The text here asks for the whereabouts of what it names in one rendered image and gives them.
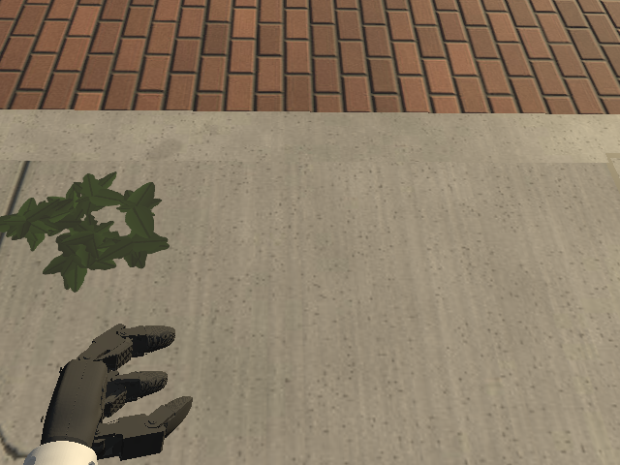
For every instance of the robot left hand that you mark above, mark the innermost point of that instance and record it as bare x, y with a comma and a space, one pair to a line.
87, 391

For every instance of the robot left forearm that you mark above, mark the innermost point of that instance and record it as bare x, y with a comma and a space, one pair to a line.
61, 453

